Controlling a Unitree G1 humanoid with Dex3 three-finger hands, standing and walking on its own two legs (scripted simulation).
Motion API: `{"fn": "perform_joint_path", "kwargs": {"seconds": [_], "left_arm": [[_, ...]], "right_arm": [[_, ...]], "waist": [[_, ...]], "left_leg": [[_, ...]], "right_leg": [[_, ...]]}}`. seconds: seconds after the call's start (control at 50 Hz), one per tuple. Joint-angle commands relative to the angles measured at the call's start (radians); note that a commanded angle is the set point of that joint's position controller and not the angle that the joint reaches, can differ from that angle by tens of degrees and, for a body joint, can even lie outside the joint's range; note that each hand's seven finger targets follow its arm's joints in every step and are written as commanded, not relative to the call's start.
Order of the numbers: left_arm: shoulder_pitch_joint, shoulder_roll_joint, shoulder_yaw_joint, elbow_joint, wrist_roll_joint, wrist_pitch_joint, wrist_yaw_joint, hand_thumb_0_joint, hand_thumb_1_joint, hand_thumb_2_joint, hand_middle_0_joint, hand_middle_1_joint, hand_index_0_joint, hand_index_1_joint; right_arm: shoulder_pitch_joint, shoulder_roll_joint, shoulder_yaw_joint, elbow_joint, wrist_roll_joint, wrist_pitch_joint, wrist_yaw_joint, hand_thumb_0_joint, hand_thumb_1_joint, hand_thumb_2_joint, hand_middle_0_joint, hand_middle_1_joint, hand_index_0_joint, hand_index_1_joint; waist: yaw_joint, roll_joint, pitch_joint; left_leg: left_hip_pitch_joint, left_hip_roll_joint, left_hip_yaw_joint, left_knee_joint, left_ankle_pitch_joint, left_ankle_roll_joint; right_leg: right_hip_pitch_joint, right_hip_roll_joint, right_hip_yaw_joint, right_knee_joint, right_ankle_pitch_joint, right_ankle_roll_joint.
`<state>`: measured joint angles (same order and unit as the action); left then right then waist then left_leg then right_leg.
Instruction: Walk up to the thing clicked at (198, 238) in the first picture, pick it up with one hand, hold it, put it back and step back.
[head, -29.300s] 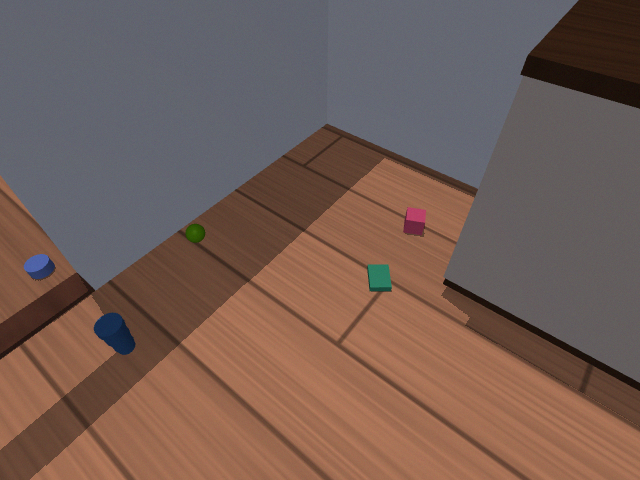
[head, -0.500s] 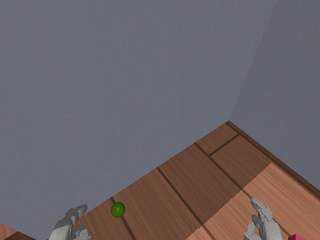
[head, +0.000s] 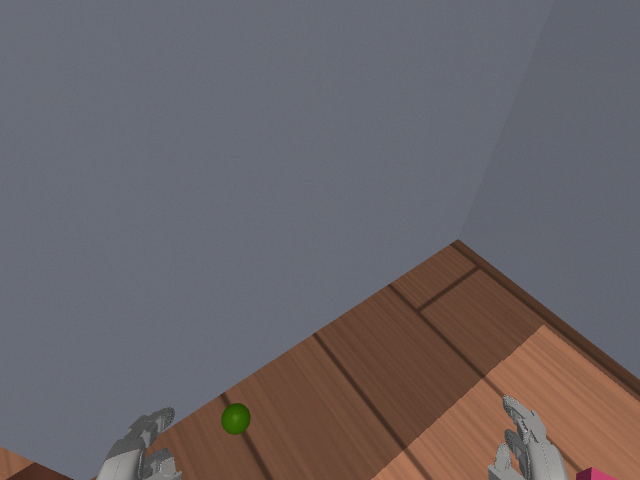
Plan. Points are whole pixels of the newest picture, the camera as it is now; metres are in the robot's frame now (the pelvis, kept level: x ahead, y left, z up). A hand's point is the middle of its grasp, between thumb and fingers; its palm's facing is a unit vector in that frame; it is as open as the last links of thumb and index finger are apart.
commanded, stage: home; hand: left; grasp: from above
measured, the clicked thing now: (236, 418) +0.42 +0.25 -0.67
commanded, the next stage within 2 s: stand in 0.50 s
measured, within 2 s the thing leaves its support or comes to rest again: neither
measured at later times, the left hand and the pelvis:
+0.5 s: hand out of the picture +0.16 +0.18 -0.05, palm faces +0.04 -0.98 -0.20, open 7.4 cm; pelvis +0.00 +0.00 +0.00, yaw +0 degrees
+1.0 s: hand out of the picture +0.08 +0.24 -0.11, palm faces +0.04 -0.94 -0.34, open 7.4 cm; pelvis -0.01 +0.01 +0.04, yaw +0 degrees
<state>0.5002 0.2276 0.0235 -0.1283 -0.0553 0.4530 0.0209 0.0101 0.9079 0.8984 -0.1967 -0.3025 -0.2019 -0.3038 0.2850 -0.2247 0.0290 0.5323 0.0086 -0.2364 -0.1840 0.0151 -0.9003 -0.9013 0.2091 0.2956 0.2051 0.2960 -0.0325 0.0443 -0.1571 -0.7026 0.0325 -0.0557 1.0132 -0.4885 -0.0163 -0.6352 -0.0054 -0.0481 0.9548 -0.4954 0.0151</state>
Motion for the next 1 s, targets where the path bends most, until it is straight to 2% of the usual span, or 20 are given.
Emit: {"fn": "perform_joint_path", "kwargs": {"seconds": [0.0,0.06,0.12,0.14,0.2,0.26,0.34,0.38,0.4,0.56,0.58,0.6,0.62,0.64,0.68,0.72,0.76,0.82,0.86,0.98], "left_arm": [[-0.009,0.098,0.064,-0.192,0.007,-0.049,0.006,0.000,0.900,0.900,-0.200,-0.300,-0.200,-0.300],[-0.007,0.121,0.083,-0.190,0.004,-0.048,0.007,0.000,0.900,0.900,-0.200,-0.300,-0.200,-0.300],[-0.023,0.099,0.058,-0.203,0.010,-0.047,0.007,0.000,0.900,0.900,-0.200,-0.299,-0.200,-0.299],[0.000,0.114,0.084,-0.175,0.007,-0.044,0.008,0.000,0.900,0.900,-0.200,-0.299,-0.200,-0.299],[-0.020,0.097,0.054,-0.216,0.006,-0.047,0.005,0.000,0.900,0.900,-0.200,-0.299,-0.200,-0.299],[-0.016,0.119,0.077,-0.212,0.003,-0.045,0.007,0.000,0.900,0.900,-0.200,-0.300,-0.200,-0.299],[-0.022,0.093,0.051,-0.203,0.004,-0.044,0.006,0.000,0.900,0.900,-0.200,-0.299,-0.200,-0.299],[-0.009,0.104,0.072,-0.177,0.002,-0.043,0.009,0.000,0.900,0.900,-0.200,-0.300,-0.200,-0.300],[-0.013,0.105,0.059,-0.187,0.002,-0.041,0.006,0.000,0.900,0.900,-0.200,-0.300,-0.200,-0.300],[-0.006,0.116,0.074,-0.206,0.003,-0.041,0.010,0.000,0.900,0.900,-0.200,-0.300,-0.200,-0.299],[-0.305,0.190,0.062,0.145,0.121,-0.254,0.046,0.000,0.900,0.900,-0.200,-0.299,-0.200,-0.299],[-0.225,0.205,0.083,0.326,0.128,-0.324,0.039,0.000,0.900,0.900,-0.200,-0.300,-0.200,-0.301],[-0.215,0.216,0.082,0.372,0.130,-0.358,0.035,0.000,0.900,0.900,-0.200,-0.300,-0.200,-0.301],[-0.240,0.216,0.074,0.400,0.130,-0.378,0.028,0.000,0.900,0.900,-0.200,-0.300,-0.200,-0.301],[-0.267,0.219,0.066,0.484,0.120,-0.406,0.021,0.000,0.900,0.900,-0.200,-0.300,-0.200,-0.301],[-0.281,0.207,0.075,0.559,0.105,-0.410,0.019,0.000,0.900,0.900,-0.200,-0.300,-0.200,-0.301],[-0.298,0.198,0.071,0.640,0.101,-0.420,0.025,0.000,0.900,0.900,-0.200,-0.300,-0.200,-0.301],[-0.319,0.202,0.072,0.734,0.103,-0.441,0.024,0.000,0.900,0.900,-0.200,-0.300,-0.200,-0.301],[-0.334,0.204,0.072,0.787,0.104,-0.450,0.024,0.000,0.900,0.900,-0.200,-0.300,-0.200,-0.301],[-0.321,0.212,0.065,0.938,0.093,-0.465,0.022,0.000,0.900,0.900,-0.200,-0.300,-0.200,-0.301]], "right_arm": [[-0.068,-0.119,-0.054,-0.161,-0.002,-0.055,-0.010,0.000,-0.900,-0.900,0.200,0.300,0.200,0.300],[-0.061,-0.129,-0.059,-0.157,-0.001,-0.051,-0.011,0.000,-0.900,-0.900,0.200,0.300,0.200,0.300],[-0.071,-0.116,-0.051,-0.164,0.000,-0.051,-0.012,0.000,-0.900,-0.900,0.200,0.300,0.200,0.300],[-0.061,-0.127,-0.060,-0.158,-0.001,-0.049,-0.012,0.000,-0.900,-0.900,0.200,0.300,0.200,0.300],[-0.070,-0.121,-0.054,-0.166,0.002,-0.051,-0.009,0.000,-0.900,-0.900,0.200,0.300,0.200,0.300],[-0.060,-0.127,-0.058,-0.159,0.000,-0.049,-0.010,0.000,-0.900,-0.900,0.200,0.300,0.200,0.299],[-0.063,-0.121,-0.053,-0.165,0.000,-0.049,-0.008,0.000,-0.900,-0.900,0.200,0.300,0.200,0.300],[-0.068,-0.128,-0.059,-0.160,0.000,-0.045,-0.010,0.000,-0.901,-0.900,0.200,0.299,0.200,0.299],[-0.065,-0.128,-0.057,-0.162,0.001,-0.044,-0.008,0.000,-0.901,-0.900,0.200,0.299,0.200,0.299],[-0.059,-0.125,-0.058,-0.166,0.002,-0.044,-0.009,0.000,-0.900,-0.900,0.200,0.300,0.200,0.300],[-0.120,-0.226,-0.086,0.092,-0.119,0.062,0.051,0.000,-0.900,-0.900,0.200,0.299,0.200,0.299],[-0.128,-0.226,-0.103,0.107,-0.118,0.097,0.080,0.000,-0.900,-0.900,0.200,0.300,0.200,0.300],[-0.129,-0.227,-0.102,0.097,-0.118,0.114,0.099,0.000,-0.900,-0.900,0.200,0.300,0.200,0.300],[-0.107,-0.224,-0.099,0.098,-0.117,0.126,0.112,0.000,-0.900,-0.900,0.200,0.300,0.200,0.300],[-0.107,-0.203,-0.095,0.142,-0.071,0.135,0.145,0.000,-0.900,-0.900,0.200,0.300,0.200,0.300],[-0.129,-0.211,-0.103,0.165,-0.057,0.145,0.158,0.000,-0.900,-0.900,0.200,0.300,0.200,0.300],[-0.148,-0.205,-0.111,0.197,-0.054,0.156,0.166,0.000,-0.900,-0.900,0.200,0.300,0.200,0.300],[-0.153,-0.211,-0.114,0.241,-0.060,0.167,0.166,0.000,-0.900,-0.900,0.200,0.300,0.200,0.300],[-0.153,-0.215,-0.116,0.263,-0.061,0.176,0.165,0.000,-0.900,-0.900,0.200,0.300,0.200,0.300],[-0.146,-0.231,-0.115,0.350,-0.052,0.191,0.155,0.000,-0.900,-0.900,0.200,0.300,0.200,0.300]], "waist": [[-0.006,-0.005,-0.092],[-0.009,-0.011,-0.104],[-0.005,-0.005,-0.075],[-0.007,-0.023,-0.077],[-0.008,0.009,-0.090],[-0.009,0.005,-0.109],[-0.013,0.006,-0.089],[-0.005,-0.013,-0.056],[-0.010,-0.007,-0.085],[-0.008,0.003,-0.097],[0.073,-0.063,0.148],[0.067,-0.110,0.057],[0.053,-0.138,0.032],[0.032,-0.094,0.051],[0.048,-0.043,0.006],[0.063,-0.072,0.003],[0.071,-0.057,0.023],[0.063,-0.039,0.032],[0.059,-0.027,0.079],[0.054,-0.025,0.130]], "left_leg": [[0.117,-0.028,0.016,-0.154,0.227,0.028],[0.120,-0.030,0.018,-0.143,0.243,0.031],[0.103,-0.030,0.022,-0.147,0.223,0.029],[0.105,-0.029,0.020,-0.153,0.196,0.031],[0.121,-0.025,0.013,-0.162,0.224,0.025],[0.128,-0.026,0.012,-0.150,0.248,0.027],[0.124,-0.024,0.010,-0.158,0.234,0.026],[0.101,-0.024,0.012,-0.161,0.203,0.028],[0.111,-0.025,0.008,-0.160,0.206,0.029],[0.120,-0.026,0.013,-0.152,0.238,0.028],[0.113,0.004,-0.019,-0.242,0.397,0.075],[0.182,-0.003,0.011,-0.234,0.418,0.089],[0.224,-0.007,0.013,-0.233,0.409,0.093],[0.224,-0.006,-0.004,-0.255,0.402,0.084],[0.296,-0.008,-0.012,-0.301,0.385,0.083],[0.349,-0.006,-0.007,-0.314,0.409,0.078],[0.361,0.000,-0.031,-0.351,0.348,0.079],[0.401,0.016,-0.048,-0.398,0.338,0.083],[0.386,0.021,-0.063,-0.446,0.273,0.084],[0.448,0.036,-0.077,-0.532,0.328,0.072]], "right_leg": [[0.033,0.028,-0.019,-0.155,0.221,-0.013],[0.036,0.026,-0.013,-0.155,0.240,-0.009],[0.022,0.026,-0.016,-0.163,0.219,-0.011],[0.024,0.028,-0.015,-0.163,0.193,-0.011],[0.027,0.030,-0.022,-0.148,0.216,-0.015],[0.035,0.029,-0.016,-0.146,0.238,-0.014],[0.022,0.031,-0.022,-0.146,0.224,-0.014],[0.017,0.029,-0.022,-0.157,0.195,-0.014],[0.020,0.029,-0.019,-0.157,0.199,-0.013],[0.030,0.028,-0.018,-0.147,0.228,-0.014],[0.216,-0.054,0.053,-0.196,0.229,-0.044],[0.253,-0.065,0.114,-0.224,0.249,-0.080],[0.245,-0.081,0.146,-0.239,0.267,-0.095],[0.234,-0.063,0.137,-0.246,0.291,-0.090],[0.312,-0.077,0.125,-0.232,0.347,-0.070],[0.300,-0.078,0.119,-0.252,0.350,-0.059],[0.302,-0.081,0.112,-0.294,0.271,-0.051],[0.328,-0.078,0.103,-0.329,0.278,-0.042],[0.333,-0.076,0.099,-0.370,0.234,-0.040],[0.394,-0.084,0.096,-0.460,0.298,-0.039]]}}
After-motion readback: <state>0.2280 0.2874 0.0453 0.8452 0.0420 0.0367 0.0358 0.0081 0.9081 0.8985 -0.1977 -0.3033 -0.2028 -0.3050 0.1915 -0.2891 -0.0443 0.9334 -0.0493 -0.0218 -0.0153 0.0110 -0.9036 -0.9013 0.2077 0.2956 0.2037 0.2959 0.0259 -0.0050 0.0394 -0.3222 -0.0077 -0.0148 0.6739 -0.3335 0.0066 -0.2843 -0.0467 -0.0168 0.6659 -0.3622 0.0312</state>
